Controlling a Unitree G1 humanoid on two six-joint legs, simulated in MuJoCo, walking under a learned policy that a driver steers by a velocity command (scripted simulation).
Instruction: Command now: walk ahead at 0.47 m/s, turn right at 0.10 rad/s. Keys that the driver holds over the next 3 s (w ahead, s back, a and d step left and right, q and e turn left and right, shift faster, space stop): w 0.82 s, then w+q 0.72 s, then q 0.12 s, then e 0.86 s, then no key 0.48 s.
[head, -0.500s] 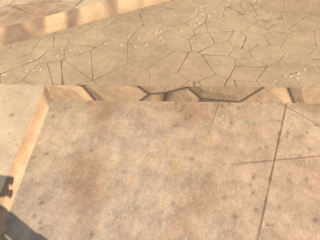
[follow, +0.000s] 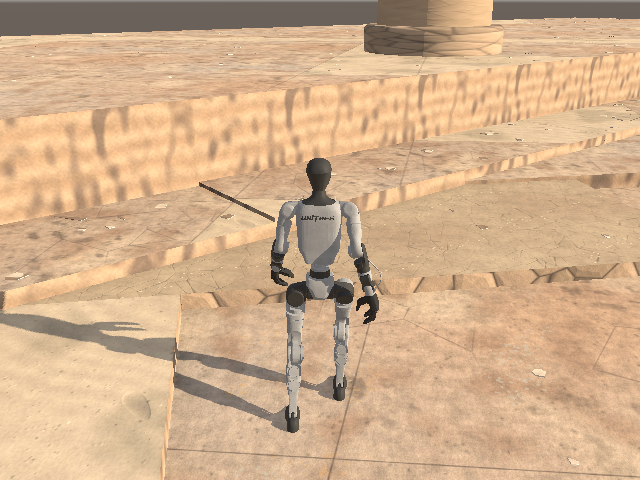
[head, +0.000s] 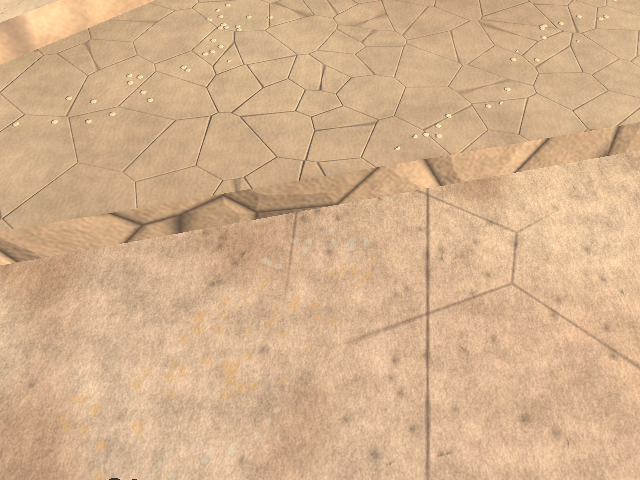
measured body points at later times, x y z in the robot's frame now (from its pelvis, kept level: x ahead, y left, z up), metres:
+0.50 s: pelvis +0.26 -0.01 +0.00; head +0.29 +0.00 +0.44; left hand +0.20 +0.24 -0.15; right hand +0.46 -0.23 -0.10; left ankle +0.41 +0.09 -0.72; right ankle +0.09 -0.10 -0.73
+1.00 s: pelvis +0.52 +0.00 +0.01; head +0.56 +0.01 +0.46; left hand +0.71 +0.23 -0.11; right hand +0.46 -0.24 -0.13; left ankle +0.41 +0.08 -0.73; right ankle +0.69 -0.13 -0.70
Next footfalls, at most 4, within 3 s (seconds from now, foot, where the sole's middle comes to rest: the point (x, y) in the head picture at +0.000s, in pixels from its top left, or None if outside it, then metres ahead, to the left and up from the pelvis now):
0.02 right None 0.13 -0.10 -0.77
0.52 left None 0.45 0.08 -0.77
1.08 right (345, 349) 0.75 -0.11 -0.77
1.62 left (233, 289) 0.94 0.14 -0.77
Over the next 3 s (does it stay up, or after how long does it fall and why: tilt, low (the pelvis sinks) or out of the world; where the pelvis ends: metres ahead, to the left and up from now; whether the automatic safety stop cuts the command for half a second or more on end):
stays up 0.91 0.10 0.01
